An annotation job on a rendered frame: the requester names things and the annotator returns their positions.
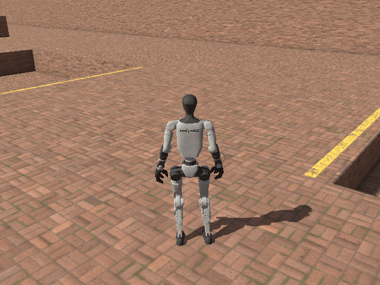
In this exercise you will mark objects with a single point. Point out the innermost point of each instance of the robot left foot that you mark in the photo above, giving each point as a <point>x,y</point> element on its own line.
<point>179,241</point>

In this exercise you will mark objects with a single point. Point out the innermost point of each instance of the robot right forearm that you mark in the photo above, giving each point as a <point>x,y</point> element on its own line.
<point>217,158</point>

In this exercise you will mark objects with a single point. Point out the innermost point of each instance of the right robot hand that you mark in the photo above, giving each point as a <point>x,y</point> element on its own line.
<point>216,170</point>

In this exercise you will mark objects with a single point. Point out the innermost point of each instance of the robot right upper arm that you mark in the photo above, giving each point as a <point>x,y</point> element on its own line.
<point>208,125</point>

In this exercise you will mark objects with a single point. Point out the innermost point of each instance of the right robot shin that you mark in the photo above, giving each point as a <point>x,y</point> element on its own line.
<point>206,216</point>

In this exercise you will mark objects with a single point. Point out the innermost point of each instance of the robot left forearm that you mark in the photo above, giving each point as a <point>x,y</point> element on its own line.
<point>162,159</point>

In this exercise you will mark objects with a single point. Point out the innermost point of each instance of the robot left upper arm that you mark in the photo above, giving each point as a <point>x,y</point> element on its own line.
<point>168,134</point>

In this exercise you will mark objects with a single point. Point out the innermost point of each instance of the left robot hand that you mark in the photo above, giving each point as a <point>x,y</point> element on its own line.
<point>158,175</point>

